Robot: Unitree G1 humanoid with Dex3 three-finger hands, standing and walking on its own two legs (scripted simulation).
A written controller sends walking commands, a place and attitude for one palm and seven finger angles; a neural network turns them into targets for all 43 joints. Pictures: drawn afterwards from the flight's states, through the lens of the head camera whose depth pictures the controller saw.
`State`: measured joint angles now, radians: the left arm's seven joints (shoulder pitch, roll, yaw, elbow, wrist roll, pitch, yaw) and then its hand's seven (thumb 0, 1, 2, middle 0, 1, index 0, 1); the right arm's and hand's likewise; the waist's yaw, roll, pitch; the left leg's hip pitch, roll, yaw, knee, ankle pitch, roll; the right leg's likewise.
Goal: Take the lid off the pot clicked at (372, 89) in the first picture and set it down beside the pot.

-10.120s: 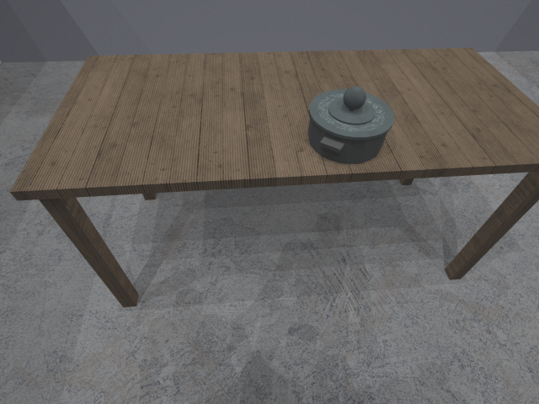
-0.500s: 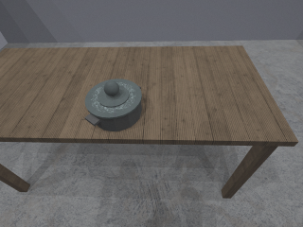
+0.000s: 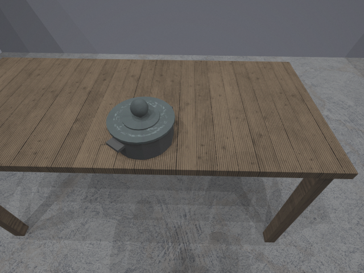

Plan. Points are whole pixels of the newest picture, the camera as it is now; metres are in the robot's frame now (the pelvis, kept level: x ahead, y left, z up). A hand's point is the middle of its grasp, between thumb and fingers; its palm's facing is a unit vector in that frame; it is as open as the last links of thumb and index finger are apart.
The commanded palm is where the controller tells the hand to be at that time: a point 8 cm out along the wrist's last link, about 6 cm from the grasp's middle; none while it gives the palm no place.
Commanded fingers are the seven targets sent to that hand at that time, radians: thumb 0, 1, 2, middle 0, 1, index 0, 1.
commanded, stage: look again from close up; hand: left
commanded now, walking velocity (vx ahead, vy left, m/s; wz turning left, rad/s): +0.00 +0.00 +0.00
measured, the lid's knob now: (139, 107) +0.54 +0.16 +0.06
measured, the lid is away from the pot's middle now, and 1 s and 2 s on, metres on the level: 0.00 0.00 0.00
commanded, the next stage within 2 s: lift the closed hand beside the body in 0.80 s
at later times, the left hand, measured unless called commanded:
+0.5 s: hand out of the picture +0.01 +0.17 -0.17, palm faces +0.03 -0.98 -0.18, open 7.4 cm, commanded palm none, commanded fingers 0.00 0.90 0.90 -0.20 -0.30 -0.20 -0.30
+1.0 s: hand out of the picture +0.07 +0.19 -0.13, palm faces +0.13 -0.95 -0.27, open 7.1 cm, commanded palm +0.10 +0.23 -0.06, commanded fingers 0.00 0.90 0.90 -0.46 -0.59 -0.46 -0.59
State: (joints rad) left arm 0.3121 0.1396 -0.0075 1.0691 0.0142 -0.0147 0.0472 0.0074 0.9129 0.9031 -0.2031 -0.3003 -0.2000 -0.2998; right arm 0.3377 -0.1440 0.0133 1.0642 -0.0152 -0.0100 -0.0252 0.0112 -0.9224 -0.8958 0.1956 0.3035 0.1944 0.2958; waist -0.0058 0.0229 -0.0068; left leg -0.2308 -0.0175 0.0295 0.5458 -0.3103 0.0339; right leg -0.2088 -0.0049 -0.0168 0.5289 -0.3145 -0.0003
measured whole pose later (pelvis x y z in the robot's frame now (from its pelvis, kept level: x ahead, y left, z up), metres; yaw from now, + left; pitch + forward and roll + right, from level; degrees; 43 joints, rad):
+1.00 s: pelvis +0.01 +0.00 +0.01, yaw +1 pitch -1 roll +0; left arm 0.42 0.18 -0.03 0.60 -0.02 0.04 0.11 0.02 0.94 0.90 -0.23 -0.33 -0.23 -0.33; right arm 0.35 -0.19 0.02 0.99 0.04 -0.16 -0.05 0.01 -0.93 -0.90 0.20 0.30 0.20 0.30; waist 0.03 0.01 0.02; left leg -0.17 -0.03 0.02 0.46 -0.28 0.03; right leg -0.15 -0.02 -0.02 0.47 -0.30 0.00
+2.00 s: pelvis +0.01 +0.00 +0.01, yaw +1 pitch -2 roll +0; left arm 0.66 0.25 0.12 -0.17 0.00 -0.06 0.09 0.01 0.90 0.90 -1.30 -1.50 -1.29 -1.50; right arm 0.20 -0.21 -0.01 0.63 0.01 -0.16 -0.07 0.01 -0.90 -0.90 0.20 0.30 0.20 0.30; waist 0.06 0.04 0.01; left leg -0.15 -0.02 0.01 0.46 -0.28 0.03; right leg -0.12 -0.01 -0.03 0.45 -0.30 0.00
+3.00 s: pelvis +0.00 -0.01 +0.01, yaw +2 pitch -1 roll +0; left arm 0.33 0.64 0.06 -0.29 0.76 0.06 -0.19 0.00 0.36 1.15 -1.11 -0.91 -1.10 -0.91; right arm 0.10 -0.29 0.02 0.58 0.03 0.07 -0.03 0.01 -0.90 -0.90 0.20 0.30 0.19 0.30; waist 0.07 0.14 -0.02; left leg -0.19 -0.02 -0.01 0.45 -0.24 0.02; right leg -0.16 0.00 -0.05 0.44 -0.27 -0.01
